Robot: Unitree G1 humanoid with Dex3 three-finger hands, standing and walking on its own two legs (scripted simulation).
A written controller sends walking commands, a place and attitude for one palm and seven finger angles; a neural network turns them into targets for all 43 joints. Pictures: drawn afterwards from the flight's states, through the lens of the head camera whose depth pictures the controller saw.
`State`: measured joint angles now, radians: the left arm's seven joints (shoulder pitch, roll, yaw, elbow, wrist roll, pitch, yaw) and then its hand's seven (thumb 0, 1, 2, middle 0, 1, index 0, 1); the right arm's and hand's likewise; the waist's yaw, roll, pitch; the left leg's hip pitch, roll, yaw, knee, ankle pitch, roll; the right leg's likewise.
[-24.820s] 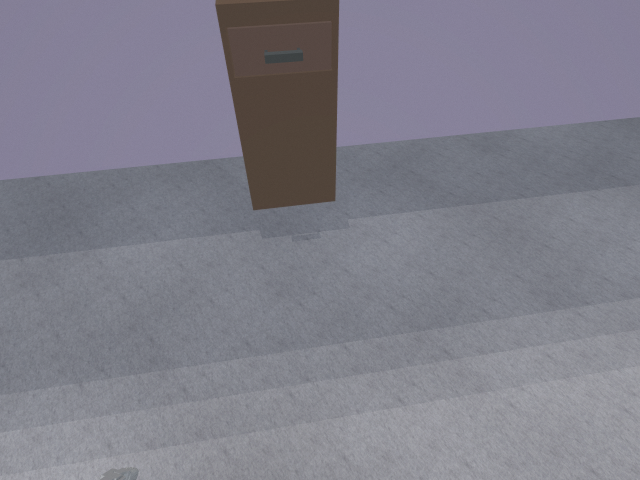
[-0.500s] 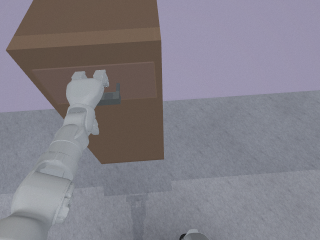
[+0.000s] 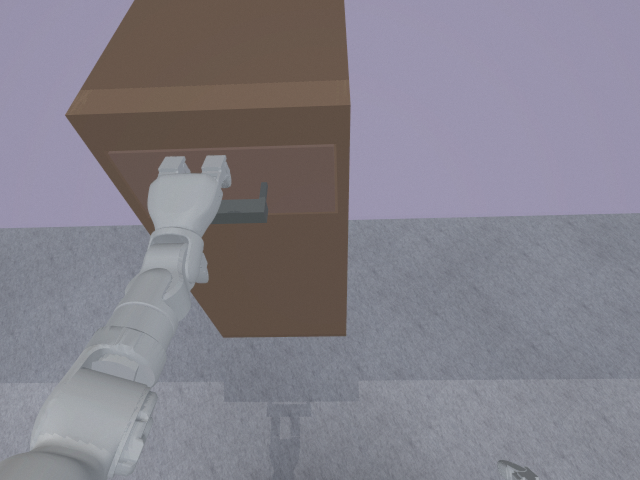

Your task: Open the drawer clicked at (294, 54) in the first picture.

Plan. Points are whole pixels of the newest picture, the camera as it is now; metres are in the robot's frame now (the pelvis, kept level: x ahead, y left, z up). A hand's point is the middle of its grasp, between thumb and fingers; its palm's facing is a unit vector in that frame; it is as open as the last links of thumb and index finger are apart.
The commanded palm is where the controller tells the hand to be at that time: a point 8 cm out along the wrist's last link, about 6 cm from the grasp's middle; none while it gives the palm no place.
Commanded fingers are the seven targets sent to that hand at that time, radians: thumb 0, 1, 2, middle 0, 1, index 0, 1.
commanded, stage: re-aim the fingers above the handle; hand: left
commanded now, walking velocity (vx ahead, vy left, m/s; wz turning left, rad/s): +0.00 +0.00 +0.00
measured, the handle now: (228, 200) +0.54 +0.17 -0.02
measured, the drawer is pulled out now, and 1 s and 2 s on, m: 0.00 0.00 0.00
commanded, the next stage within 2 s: lower the fingers behind the handle in 1.84 s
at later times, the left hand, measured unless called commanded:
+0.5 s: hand (184, 216) +0.45 +0.20 +0.05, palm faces +0.00 +0.10 -1.00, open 13.8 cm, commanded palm +0.42 +0.18 +0.09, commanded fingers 0.00 -0.50 0.30 -0.30 -1.20 -0.30 -1.20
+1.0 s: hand (200, 221) +0.45 +0.19 +0.03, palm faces -0.11 +0.06 -0.99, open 13.8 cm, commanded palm +0.43 +0.16 +0.09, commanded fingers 0.00 -0.50 0.30 -0.30 -1.20 -0.30 -1.20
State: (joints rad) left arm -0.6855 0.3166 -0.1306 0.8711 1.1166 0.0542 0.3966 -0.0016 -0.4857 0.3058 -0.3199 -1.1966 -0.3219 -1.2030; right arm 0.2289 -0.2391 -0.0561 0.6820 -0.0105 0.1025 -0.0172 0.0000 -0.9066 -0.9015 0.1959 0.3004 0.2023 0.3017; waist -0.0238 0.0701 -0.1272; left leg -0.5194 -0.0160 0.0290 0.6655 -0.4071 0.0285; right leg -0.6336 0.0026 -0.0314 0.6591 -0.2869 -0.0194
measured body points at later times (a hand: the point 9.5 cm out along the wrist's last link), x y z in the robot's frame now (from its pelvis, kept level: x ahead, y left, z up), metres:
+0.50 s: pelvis -0.02 -0.01 +0.00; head +0.06 -0.04 +0.44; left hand +0.45 +0.20 +0.10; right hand +0.03 -0.28 -0.15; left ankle -0.06 +0.10 -0.72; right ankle +0.01 -0.11 -0.72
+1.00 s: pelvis -0.02 +0.00 +0.00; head +0.07 -0.04 +0.44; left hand +0.45 +0.18 +0.09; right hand +0.05 -0.26 -0.15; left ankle -0.06 +0.10 -0.72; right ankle +0.01 -0.11 -0.72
